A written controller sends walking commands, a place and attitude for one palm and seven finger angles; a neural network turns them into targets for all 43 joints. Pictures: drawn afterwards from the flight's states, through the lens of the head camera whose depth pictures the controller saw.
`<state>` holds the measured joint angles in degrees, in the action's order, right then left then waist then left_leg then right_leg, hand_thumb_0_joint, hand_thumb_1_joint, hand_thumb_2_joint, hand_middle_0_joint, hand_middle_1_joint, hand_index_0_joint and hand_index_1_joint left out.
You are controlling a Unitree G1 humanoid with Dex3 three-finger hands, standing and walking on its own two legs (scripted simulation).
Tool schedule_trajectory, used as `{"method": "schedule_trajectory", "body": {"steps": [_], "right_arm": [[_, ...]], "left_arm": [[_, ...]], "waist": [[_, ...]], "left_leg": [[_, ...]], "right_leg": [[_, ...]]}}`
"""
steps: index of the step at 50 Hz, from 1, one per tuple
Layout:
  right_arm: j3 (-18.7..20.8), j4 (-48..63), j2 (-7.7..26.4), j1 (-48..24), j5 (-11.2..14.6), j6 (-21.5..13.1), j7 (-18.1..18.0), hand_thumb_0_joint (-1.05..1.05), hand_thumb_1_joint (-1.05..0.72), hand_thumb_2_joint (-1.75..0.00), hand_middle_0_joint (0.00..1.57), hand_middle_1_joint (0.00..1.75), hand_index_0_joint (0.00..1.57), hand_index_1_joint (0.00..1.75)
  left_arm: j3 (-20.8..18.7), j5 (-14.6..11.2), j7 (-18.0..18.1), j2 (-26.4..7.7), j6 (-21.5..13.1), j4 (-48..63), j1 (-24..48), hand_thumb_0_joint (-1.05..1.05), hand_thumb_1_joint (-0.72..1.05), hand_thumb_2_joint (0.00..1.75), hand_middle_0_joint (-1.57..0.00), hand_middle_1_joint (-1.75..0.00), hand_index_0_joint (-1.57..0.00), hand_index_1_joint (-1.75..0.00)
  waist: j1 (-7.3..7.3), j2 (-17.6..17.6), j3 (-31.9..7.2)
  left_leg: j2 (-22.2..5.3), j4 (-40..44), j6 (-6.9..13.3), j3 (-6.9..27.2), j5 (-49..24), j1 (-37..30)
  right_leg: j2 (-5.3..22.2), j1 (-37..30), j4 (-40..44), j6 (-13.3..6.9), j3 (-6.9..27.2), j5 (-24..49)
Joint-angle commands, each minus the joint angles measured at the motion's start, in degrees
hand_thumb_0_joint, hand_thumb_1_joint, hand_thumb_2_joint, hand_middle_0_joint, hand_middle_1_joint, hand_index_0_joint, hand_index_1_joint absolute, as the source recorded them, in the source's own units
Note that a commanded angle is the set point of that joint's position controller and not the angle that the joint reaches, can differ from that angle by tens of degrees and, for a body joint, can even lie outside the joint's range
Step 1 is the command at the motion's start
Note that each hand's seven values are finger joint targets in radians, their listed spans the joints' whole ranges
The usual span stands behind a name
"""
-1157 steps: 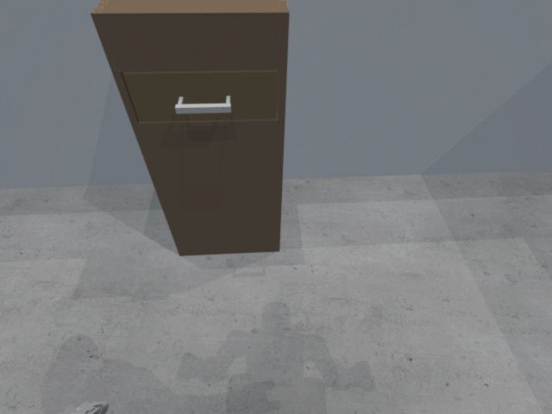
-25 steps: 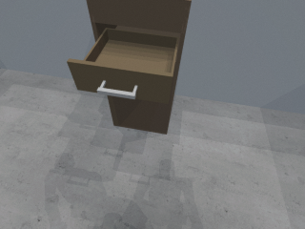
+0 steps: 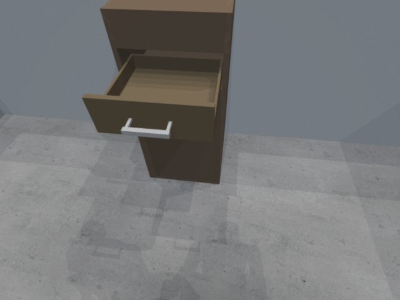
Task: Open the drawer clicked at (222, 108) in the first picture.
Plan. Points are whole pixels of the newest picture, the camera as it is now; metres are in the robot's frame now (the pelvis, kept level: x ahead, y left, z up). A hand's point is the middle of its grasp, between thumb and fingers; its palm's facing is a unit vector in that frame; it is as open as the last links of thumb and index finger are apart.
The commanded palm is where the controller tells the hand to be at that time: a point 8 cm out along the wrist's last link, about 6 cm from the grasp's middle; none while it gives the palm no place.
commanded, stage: let the arm hang, fingers relaxed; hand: left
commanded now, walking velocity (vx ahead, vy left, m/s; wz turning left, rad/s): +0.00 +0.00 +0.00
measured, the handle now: (147, 128) +0.57 +0.19 -0.02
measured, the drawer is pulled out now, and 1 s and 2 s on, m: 0.30 0.30 0.30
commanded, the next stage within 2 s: look to check the result in 0.12 s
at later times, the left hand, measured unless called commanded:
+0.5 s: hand out of the picture +0.03 +0.18 -0.17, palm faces +0.01 -0.97 -0.24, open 7.4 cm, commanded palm none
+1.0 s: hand out of the picture +0.07 +0.19 -0.16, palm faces +0.00 -0.96 -0.29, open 7.4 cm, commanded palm none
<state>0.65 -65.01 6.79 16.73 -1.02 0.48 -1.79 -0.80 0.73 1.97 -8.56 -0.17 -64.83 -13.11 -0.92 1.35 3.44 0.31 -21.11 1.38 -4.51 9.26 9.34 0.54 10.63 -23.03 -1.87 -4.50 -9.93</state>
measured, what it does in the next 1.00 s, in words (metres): stands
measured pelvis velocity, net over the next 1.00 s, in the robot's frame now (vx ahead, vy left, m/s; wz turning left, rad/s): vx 0.02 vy -0.02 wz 0.00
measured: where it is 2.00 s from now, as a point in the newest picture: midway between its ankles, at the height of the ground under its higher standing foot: outside the picture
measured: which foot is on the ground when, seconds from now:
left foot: down 0.00-1.00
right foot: down 0.00-1.00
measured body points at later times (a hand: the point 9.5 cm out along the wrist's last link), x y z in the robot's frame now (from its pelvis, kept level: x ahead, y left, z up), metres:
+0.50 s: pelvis +0.01 -0.01 +0.00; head +0.03 -0.03 +0.45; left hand +0.03 +0.23 -0.15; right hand +0.01 -0.25 -0.16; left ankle +0.03 +0.10 -0.74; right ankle +0.03 -0.10 -0.74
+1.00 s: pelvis +0.02 -0.02 +0.00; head +0.05 -0.03 +0.45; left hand +0.07 +0.24 -0.14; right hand +0.05 -0.27 -0.16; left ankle +0.03 +0.10 -0.74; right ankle +0.03 -0.10 -0.74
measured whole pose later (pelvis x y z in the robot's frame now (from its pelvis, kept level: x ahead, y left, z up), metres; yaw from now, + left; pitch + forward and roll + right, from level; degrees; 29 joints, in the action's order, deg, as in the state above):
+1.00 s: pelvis +0.02 -0.02 +0.00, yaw +0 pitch -2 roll +0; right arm 0.9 -65.4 13.2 9.8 -1.1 0.5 -1.4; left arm -1.4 0.6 1.3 -13.0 -0.7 -65.7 -8.0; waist -0.8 1.7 5.3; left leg -1.4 -17.8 -0.3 -3.6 9.2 6.7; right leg -1.5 6.9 -17.4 -3.1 -5.3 -9.0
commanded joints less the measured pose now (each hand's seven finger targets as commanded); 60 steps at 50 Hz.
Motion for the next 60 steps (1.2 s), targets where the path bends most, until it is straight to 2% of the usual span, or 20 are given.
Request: {"method": "schedule_trajectory", "body": {"steps": [1, 3, 5, 11, 16, 22, 30, 33, 35, 38, 42, 44, 49, 55, 60], "right_arm": [[0.85, 0.92, 5.27, 4.75, 0.09, -0.34, -0.12, 0.0, -0.9, -0.9, 0.2, 0.3, 0.2, 0.3], [1.06, 1.24, 5.77, 4.13, 0.14, -0.25, -0.13, 0.0, -0.9, -0.9, 0.2, 0.3, 0.2, 0.3], [1.06, 1.01, 6.09, 3.93, 0.05, -0.1, -0.05, 0.0, -0.9, -0.9, 0.2, 0.3, 0.2, 0.3], [1.12, 0.96, 7.63, 2.99, 0.07, -0.26, -0.08, 0.0, -0.9, -0.9, 0.2, 0.3, 0.2, 0.3], [1.02, 0.84, 8.21, 1.97, 0.05, -0.17, -0.14, 0.0, -0.9, -0.9, 0.2, 0.3, 0.2, 0.3], [1.06, 0.9, 9.17, 1.15, 0.08, -0.18, -0.16, 0.0, -0.9, -0.9, 0.2, 0.3, 0.2, 0.3], [1.1, 1.1, 10.32, -0.91, 0.09, -0.46, -0.27, 0.0, -0.9, -0.9, 0.2, 0.3, 0.2, 0.3], [1.33, 1.37, 10.79, -1.42, 0.23, -0.46, -0.21, 0.0, -0.9, -0.9, 0.2, 0.3, 0.2, 0.3], [1.29, 1.32, 11.15, -2.08, 0.03, -0.38, -0.17, 0.0, -0.9, -0.9, 0.2, 0.3, 0.2, 0.3], [1.4, 1.51, 11.77, -2.52, 0.1, -0.55, -0.12, 0.0, -0.9, -0.9, 0.2, 0.3, 0.2, 0.3], [1.34, 1.5, 12.59, -3.6, 0.06, -0.66, -0.09, 0.0, -0.9, -0.9, 0.2, 0.3, 0.2, 0.3], [1.42, 1.57, 13.0, -4.18, 0.1, -0.54, -0.04, 0.0, -0.9, -0.9, 0.2, 0.3, 0.2, 0.3], [1.54, 1.68, 14.14, -4.93, 0.08, -0.63, 0.05, 0.0, -0.9, -0.9, 0.2, 0.3, 0.2, 0.3], [1.43, 1.87, 15.56, -6.11, 0.07, -0.82, 0.03, 0.0, -0.9, -0.9, 0.2, 0.3, 0.2, 0.3], [1.43, 1.88, 16.47, -7.02, 0.09, -0.81, 0.13, 0.0, -0.9, -0.9, 0.2, 0.3, 0.2, 0.3]], "left_arm": [[-1.62, 0.11, 0.12, -7.57, -0.79, 1.07, -3.61, 0.0, 0.9, 0.9, -0.2, -0.3, -0.2, -0.3], [-1.67, 0.09, 0.15, -7.91, -0.97, 1.12, -3.46, 0.0, 0.9, 0.9, -0.2, -0.3, -0.2, -0.3], [-1.69, 0.07, 0.07, -8.55, -0.87, 1.22, -2.37, 0.0, 0.9, 0.9, -0.2, -0.3, -0.2, -0.3], [-1.98, -0.02, 0.0, -9.83, -1.08, 1.1, -1.26, 0.0, 0.9, 0.9, -0.2, -0.3, -0.2, -0.3], [-1.92, -0.05, 0.01, -10.02, -1.09, 0.73, -0.59, 0.0, 0.9, 0.9, -0.2, -0.3, -0.2, -0.3], [-1.98, -0.07, 0.02, -10.58, -1.13, 0.52, 0.29, 0.0, 0.9, 0.9, -0.2, -0.3, -0.2, -0.3], [-2.02, -0.03, 0.04, -11.09, -1.36, 0.5, 1.25, 0.0, 0.9, 0.9, -0.2, -0.3, -0.2, -0.3], [-2.25, 0.05, 0.11, -11.64, -1.51, 0.71, 1.37, 0.0, 0.9, 0.9, -0.2, -0.3, -0.2, -0.3], [-2.13, -0.01, 0.03, -11.78, -1.39, 0.84, 2.03, 0.0, 0.9, 0.9, -0.2, -0.3, -0.2, -0.3], [-2.43, 0.09, 0.03, -12.5, -1.64, 1.1, 2.22, 0.0, 0.9, 0.9, -0.2, -0.3, -0.2, -0.3], [-2.37, -0.02, -0.11, -13.09, -1.64, 1.15, 3.2, 0.0, 0.9, 0.9, -0.2, -0.3, -0.2, -0.3], [-2.38, 0.03, -0.08, -13.52, -1.6, 1.17, 3.56, 0.0, 0.9, 0.9, -0.2, -0.3, -0.2, -0.3], [-2.49, 0.02, -0.14, -14.62, -1.79, 1.4, 4.38, 0.0, 0.9, 0.9, -0.2, -0.3, -0.2, -0.3], [-2.49, -0.02, -0.22, -15.56, -1.9, 1.54, 5.37, 0.0, 0.9, 0.9, -0.2, -0.3, -0.2, -0.3], [-2.52, 0.0, -0.28, -16.4, -1.89, 1.64, 6.13, 0.0, 0.9, 0.9, -0.2, -0.3, -0.2, -0.3]], "waist": [[0.27, -0.82, 2.55], [0.29, -1.48, 2.04], [0.09, -0.89, 3.36], [0.04, -1.05, 0.61], [0.01, 0.08, 1.12], [-0.09, -0.86, 0.59], [0.01, -0.34, -0.37], [0.09, -1.81, -0.93], [0.01, -0.75, 0.55], [0.05, -0.3, -1.56], [0.09, -0.82, -1.21], [0.05, -1.29, -0.49], [-0.03, -0.56, -2.56], [0.02, -0.46, -2.96], [0.01, -0.89, -2.72]], "left_leg": [[-5.81, 5.01, 0.41, 6.35, 3.02, 1.6], [-5.8, 4.4, 0.38, 6.13, 2.85, 0.44], [-5.68, 4.36, 0.28, 5.87, 3.35, 1.04], [-5.93, 3.79, 0.04, 5.78, 0.99, -0.44], [-6.25, 3.94, -0.14, 5.76, 0.1, -0.93], [-6.52, 4.32, -0.2, 5.91, 0.04, -1.36], [-7.09, 4.86, -0.3, 6.05, -2.75, -2.39], [-7.02, 4.75, -0.25, 6.09, -2.99, -2.97], [-6.95, 5.12, -0.32, 6.21, -2.13, -2.36], [-7.1, 5.0, -0.34, 6.22, -3.27, -3.35], [-7.26, 5.59, -0.42, 6.3, -4.05, -3.3], [-7.25, 5.66, -0.36, 6.34, -3.14, -3.43], [-7.34, 5.48, -0.4, 6.27, -4.01, -4.42], [-7.75, 5.97, -0.44, 6.38, -5.86, -4.8], [-7.76, 6.4, -0.44, 6.61, -5.54, -5.01]], "right_leg": [[5.49, 2.04, 7.1, -1.19, 6.65, -4.67], [5.52, 2.47, 8.03, -1.28, 7.09, -5.79], [5.79, 2.97, 8.8, -1.29, 7.44, -7.0], [6.06, 0.77, 9.18, -1.3, 7.82, -4.74], [6.13, 0.64, 9.69, -1.25, 7.77, -3.62], [6.01, -0.04, 10.1, -1.13, 7.82, -3.4], [5.97, -1.48, 9.24, -0.97, 7.34, 2.16], [6.08, -1.8, 9.61, -0.67, 7.26, 2.72], [6.07, -1.09, 10.02, -0.76, 7.4, 0.96], [6.17, -2.3, 9.78, -0.86, 7.43, 2.7], [6.37, -2.83, 9.62, -0.82, 7.15, 4.52], [6.38, -2.01, 10.32, -0.67, 7.34, 2.77], [6.57, -3.31, 10.22, -0.63, 7.68, 4.5], [6.75, -4.2, 9.79, -0.77, 7.42, 7.87], [6.69, -4.12, 10.35, -0.65, 7.8, 7.12]]}}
